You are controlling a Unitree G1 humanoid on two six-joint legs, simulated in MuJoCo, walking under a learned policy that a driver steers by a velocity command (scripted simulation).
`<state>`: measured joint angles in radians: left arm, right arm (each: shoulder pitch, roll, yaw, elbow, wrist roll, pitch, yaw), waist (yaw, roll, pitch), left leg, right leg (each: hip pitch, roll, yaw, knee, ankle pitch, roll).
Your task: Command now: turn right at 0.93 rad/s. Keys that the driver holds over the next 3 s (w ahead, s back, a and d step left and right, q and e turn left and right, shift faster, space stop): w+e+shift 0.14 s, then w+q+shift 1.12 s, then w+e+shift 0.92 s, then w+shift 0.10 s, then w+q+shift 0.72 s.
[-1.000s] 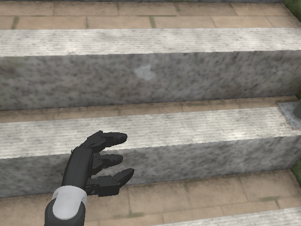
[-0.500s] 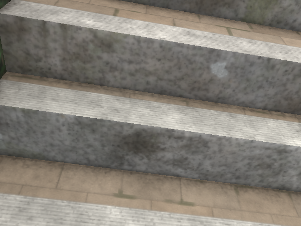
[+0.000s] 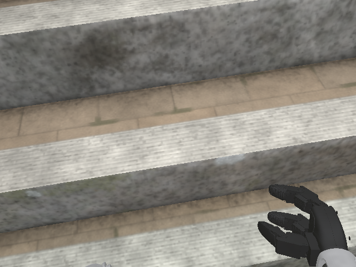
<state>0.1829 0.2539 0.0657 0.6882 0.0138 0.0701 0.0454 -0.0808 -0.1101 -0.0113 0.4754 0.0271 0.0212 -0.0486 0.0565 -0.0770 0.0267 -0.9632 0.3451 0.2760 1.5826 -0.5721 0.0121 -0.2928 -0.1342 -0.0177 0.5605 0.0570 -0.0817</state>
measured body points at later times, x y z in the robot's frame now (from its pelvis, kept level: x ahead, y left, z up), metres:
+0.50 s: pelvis -0.15 -0.12 -0.09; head -0.14 -0.08 +0.36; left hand +0.10 +0.03 -0.16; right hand -0.20 -0.38 -0.19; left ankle -0.11 +0.02 -0.77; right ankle -0.22 -0.29 -0.63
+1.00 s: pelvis -0.14 -0.20 -0.21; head -0.11 -0.21 +0.24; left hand -0.28 +0.02 -0.34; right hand +0.20 -0.26 -0.20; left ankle -0.09 -0.09 -0.78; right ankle -0.27 -0.33 -0.95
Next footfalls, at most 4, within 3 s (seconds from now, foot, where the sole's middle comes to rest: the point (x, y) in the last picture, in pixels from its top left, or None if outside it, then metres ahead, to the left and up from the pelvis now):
0.30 left None -0.07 0.02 -0.81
0.66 right None -0.24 -0.33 -1.01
0.98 left None -0.05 -0.08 -0.81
1.52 right None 0.26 -0.13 -0.57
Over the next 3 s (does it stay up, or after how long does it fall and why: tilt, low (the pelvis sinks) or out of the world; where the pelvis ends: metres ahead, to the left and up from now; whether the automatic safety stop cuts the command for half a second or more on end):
stays up -0.09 -0.04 -0.05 its command is cut before an obstacle from the start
